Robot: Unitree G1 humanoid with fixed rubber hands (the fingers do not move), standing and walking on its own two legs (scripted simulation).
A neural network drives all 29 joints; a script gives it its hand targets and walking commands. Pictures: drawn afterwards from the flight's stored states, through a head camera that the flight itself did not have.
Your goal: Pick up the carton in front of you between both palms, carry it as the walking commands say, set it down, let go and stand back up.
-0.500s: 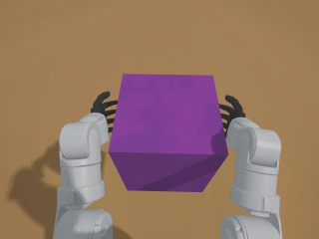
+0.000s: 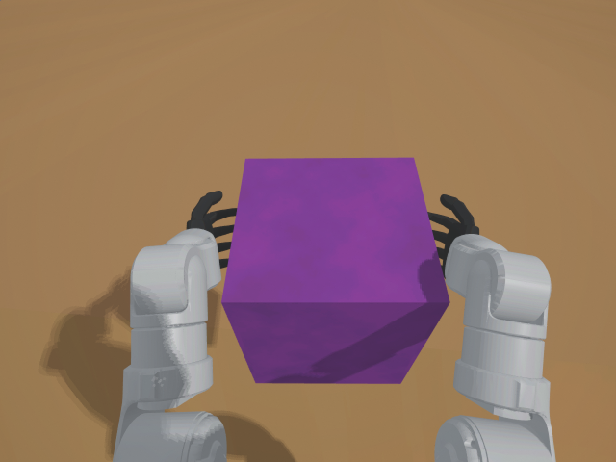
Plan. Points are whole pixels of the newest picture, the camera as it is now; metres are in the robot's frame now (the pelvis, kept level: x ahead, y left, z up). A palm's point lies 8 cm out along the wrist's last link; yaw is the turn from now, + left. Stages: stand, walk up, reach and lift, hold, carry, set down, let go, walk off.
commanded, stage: carry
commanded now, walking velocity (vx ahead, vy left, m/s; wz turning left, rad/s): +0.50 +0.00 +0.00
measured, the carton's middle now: (328, 279) +0.36 +0.01 +0.07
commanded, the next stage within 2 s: none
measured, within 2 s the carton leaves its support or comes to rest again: neither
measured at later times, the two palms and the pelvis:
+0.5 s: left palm (246, 111) +0.64 +0.17 +0.16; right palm (427, 128) +0.61 -0.13 +0.16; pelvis +0.28 +0.04 +0.03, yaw -1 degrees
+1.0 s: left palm (263, 34) +0.87 +0.17 +0.20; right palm (410, 37) +0.90 -0.13 +0.20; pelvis +0.56 +0.00 +0.06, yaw +1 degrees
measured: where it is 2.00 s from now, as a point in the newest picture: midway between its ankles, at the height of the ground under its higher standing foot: (321, 234)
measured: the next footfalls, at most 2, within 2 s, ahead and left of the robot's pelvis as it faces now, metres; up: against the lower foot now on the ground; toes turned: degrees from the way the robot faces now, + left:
left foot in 0.32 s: +0.36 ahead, +0.12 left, +0.02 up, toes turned +4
right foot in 0.76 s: +0.60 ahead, -0.08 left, +0.04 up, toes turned -6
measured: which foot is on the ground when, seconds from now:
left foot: up 0.00-0.30, down 0.32-0.78, up 0.80-1.00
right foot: down 0.00-0.34, up 0.36-0.74, down 0.76-1.00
